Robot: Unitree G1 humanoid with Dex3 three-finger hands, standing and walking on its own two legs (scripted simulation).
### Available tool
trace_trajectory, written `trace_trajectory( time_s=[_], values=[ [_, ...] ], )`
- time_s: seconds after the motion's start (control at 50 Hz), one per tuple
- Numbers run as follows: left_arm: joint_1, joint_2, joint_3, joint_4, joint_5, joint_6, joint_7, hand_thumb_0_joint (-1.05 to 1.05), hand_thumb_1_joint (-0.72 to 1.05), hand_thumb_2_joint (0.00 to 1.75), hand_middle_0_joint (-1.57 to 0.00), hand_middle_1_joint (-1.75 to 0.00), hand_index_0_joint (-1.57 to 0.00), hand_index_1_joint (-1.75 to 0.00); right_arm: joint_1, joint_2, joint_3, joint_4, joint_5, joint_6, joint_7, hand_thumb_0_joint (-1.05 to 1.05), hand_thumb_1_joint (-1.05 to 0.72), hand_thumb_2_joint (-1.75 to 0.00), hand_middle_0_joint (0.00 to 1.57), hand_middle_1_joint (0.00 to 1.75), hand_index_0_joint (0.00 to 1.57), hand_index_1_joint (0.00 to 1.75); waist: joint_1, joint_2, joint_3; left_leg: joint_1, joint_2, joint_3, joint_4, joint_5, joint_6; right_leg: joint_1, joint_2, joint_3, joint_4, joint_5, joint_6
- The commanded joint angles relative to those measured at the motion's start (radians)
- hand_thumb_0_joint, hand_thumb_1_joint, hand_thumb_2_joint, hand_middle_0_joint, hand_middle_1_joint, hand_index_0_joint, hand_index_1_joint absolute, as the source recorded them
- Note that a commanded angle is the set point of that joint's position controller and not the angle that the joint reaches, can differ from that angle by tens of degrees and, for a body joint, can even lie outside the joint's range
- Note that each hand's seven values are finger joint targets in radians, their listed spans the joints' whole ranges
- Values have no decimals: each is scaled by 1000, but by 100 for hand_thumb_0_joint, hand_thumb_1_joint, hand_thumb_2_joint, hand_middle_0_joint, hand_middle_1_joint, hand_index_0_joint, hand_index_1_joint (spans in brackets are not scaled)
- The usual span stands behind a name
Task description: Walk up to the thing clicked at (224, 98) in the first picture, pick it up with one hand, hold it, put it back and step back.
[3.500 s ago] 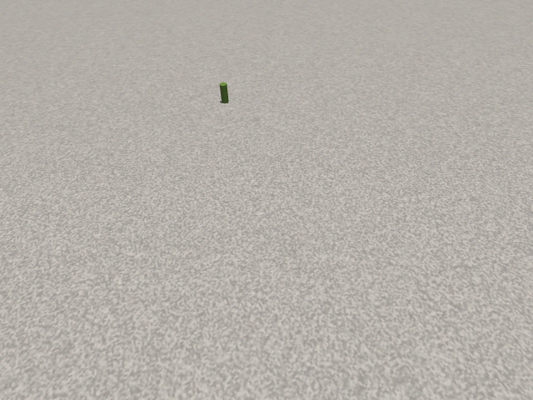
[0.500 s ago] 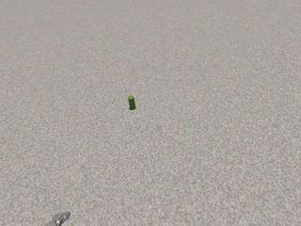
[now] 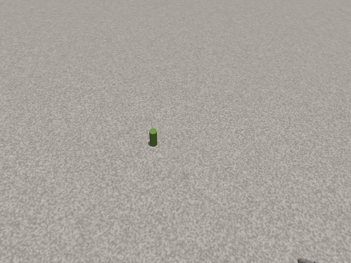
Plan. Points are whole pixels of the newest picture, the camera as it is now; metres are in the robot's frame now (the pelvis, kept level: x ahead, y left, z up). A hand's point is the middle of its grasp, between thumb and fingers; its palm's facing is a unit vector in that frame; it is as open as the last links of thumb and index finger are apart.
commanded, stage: walk up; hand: left
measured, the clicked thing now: (153, 137) +1.02 +0.15 -0.70
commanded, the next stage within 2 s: none
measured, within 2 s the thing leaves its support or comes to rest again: neither
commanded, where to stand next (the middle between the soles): +0.67 -0.05 m, yaw +0 degrees
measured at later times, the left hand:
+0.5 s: hand (109, 210) +0.29 +0.20 -0.12, palm faces -0.03 -0.92 -0.40, open 7.4 cm
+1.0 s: hand (106, 180) +0.40 +0.24 -0.16, palm faces -0.05 -0.95 -0.31, open 7.4 cm
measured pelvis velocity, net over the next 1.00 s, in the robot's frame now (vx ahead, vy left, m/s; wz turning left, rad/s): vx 0.36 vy -0.03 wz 0.01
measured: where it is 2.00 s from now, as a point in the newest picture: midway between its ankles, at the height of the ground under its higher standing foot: (184, 198)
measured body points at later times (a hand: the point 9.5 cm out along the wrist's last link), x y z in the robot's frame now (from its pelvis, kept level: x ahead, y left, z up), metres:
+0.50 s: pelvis +0.20 -0.07 +0.00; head +0.21 -0.10 +0.45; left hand +0.29 +0.25 -0.09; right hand +0.24 -0.39 -0.14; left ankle +0.14 +0.08 -0.65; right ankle +0.27 -0.18 -0.73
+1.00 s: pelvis +0.36 -0.03 +0.00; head +0.37 +0.00 +0.45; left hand +0.41 +0.29 -0.13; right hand +0.43 -0.35 -0.08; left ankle +0.40 +0.08 -0.73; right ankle +0.38 -0.18 -0.67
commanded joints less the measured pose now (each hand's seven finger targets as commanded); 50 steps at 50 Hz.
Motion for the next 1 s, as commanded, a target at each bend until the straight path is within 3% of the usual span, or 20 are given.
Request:
trace_trajectory(
  time_s=[0.0,0.16,0.28,0.32,0.34,0.36,0.38,0.4,0.46,0.52,0.6,0.7,0.74,0.78,0.8,0.82,0.84,0.86,0.92,0.98],
  values=[
    [55,202,67,-77,-12,-29,2,0,90,90,-20,-30,-20,-30,101,-268,-66,-35,29,-23,-40,0,-90,-90,20,30,20,30,-16,144,-85,189,232,-229,-282,240,124,-187,-71,88,-9,115,16],
    [-90,172,74,-103,15,-22,-39,0,90,90,-20,-30,-20,-30,97,-295,-76,-48,9,-36,-25,0,-90,-90,20,30,20,30,-42,182,21,147,207,-133,-377,-30,169,-237,-142,4,-353,299,58],
    [-73,165,86,-69,11,-45,-34,0,90,90,-20,-30,-20,-30,61,-294,-76,-67,9,-19,-30,0,-90,-90,20,30,20,30,6,147,-69,144,220,-111,-185,161,130,18,-96,-40,-555,354,21],
    [25,210,105,-29,17,-57,-21,0,90,90,-20,-30,-20,-30,95,-252,-59,-69,9,-12,-31,0,-90,-90,20,30,20,30,52,12,-137,69,141,-36,66,220,90,244,-50,-64,-603,311,0],
    [122,254,126,-15,20,-66,-10,0,90,90,-20,-30,-20,-30,146,-208,-42,-67,8,-11,-29,0,-90,-90,20,30,20,30,95,-127,-211,-12,78,5,312,132,64,384,-107,18,-664,196,-25],
    [150,336,145,-29,24,-71,3,0,90,90,-20,-30,-20,-30,196,-148,-20,-79,10,-8,-25,0,-90,-90,20,30,20,30,84,-322,-218,-225,-44,21,517,-290,18,473,-340,400,-757,52,-85],
    [132,357,140,-37,8,-68,3,0,90,90,-20,-30,-20,-30,168,-248,-44,-61,12,2,-33,0,-90,-90,20,30,20,30,93,-237,-181,-322,-51,-46,618,-335,2,445,-453,651,-861,5,-185],
    [84,352,135,-53,-2,-63,5,0,90,90,-20,-30,-20,-30,122,-289,-53,-47,6,7,-41,0,-90,-90,20,30,20,30,83,-178,-125,-326,3,-100,655,-318,0,342,-469,667,-871,-5,-237],
    [-24,254,103,-82,-12,-65,15,0,90,90,-20,-30,-20,-30,148,-252,-48,-1,25,14,-29,0,-90,-90,20,30,20,30,11,-112,-61,-247,48,-153,577,-173,2,189,-304,270,-840,249,-153],
    [-53,240,94,-104,1,-72,13,0,90,90,-20,-30,-20,-30,178,-224,-48,12,11,29,-10,0,-90,-90,20,30,20,30,-7,-130,-57,-163,40,-102,449,-100,-19,87,-246,119,-851,276,-159],
    [-51,262,105,-129,14,-73,6,0,90,90,-20,-30,-20,-30,85,-224,-56,-13,-6,31,10,0,-90,-90,20,30,20,30,17,-136,-20,-180,71,-68,234,-61,-48,54,-271,112,-906,38,-182],
    [-2,267,101,-126,12,-64,-2,0,90,90,-20,-30,-20,-30,7,-211,-59,-29,-11,9,13,0,-90,-90,20,30,20,30,45,-98,-39,-91,51,-29,53,13,-41,65,-264,89,-833,54,-165],
    [-41,278,102,-135,10,-60,-3,0,90,90,-20,-30,-20,-30,54,-213,-62,-16,-12,0,10,0,-90,-90,20,30,20,30,2,-69,-67,20,44,-9,-9,45,-24,36,-281,84,-768,86,-153],
    [-45,224,77,-144,14,-54,0,0,90,90,-20,-30,-20,-30,199,-259,-83,33,-15,-13,-8,0,-90,-90,20,30,20,30,-82,74,-140,284,12,-26,-53,-24,2,-78,-214,19,-511,202,-103],
    [3,157,55,-141,7,-51,0,0,90,90,-20,-30,-20,-30,279,-323,-104,50,-24,-21,-21,0,-90,-90,20,30,20,30,-115,286,-182,402,129,-225,-177,-242,46,-200,-114,-73,-211,198,-56],
    [41,109,45,-141,-5,-45,-1,0,90,90,-20,-30,-20,-30,269,-379,-110,14,-27,-26,-29,0,-90,-90,20,30,20,30,-86,360,-148,459,333,-643,-307,-338,122,-415,32,-61,-38,-41,1],
    [31,221,72,-109,6,-31,16,0,90,90,-20,-30,-20,-30,233,-390,-112,0,2,-20,-27,0,-90,-90,20,30,20,30,-86,234,-117,370,401,-713,-327,-394,203,-404,-29,22,37,-92,-11],
    [4,249,73,-109,10,-31,20,0,90,90,-20,-30,-20,-30,207,-369,-108,-4,10,-13,-28,0,-90,-90,20,30,20,30,-73,188,-70,307,397,-673,-319,-319,225,-401,-59,52,62,-64,-15],
    [41,225,71,-62,-3,-27,8,0,90,90,-20,-30,-20,-30,119,-282,-68,-28,10,-21,-36,0,-90,-90,20,30,20,30,-19,150,-16,169,246,-298,-307,-30,129,-290,-102,90,-42,91,-2],
    [52,205,72,-51,1,-15,-7,0,90,90,-20,-30,-20,-30,103,-297,-70,-40,7,-25,-35,0,-90,-90,20,30,20,30,-15,210,-23,101,223,-228,-338,-92,148,-219,-103,35,-121,161,34]
  ],
)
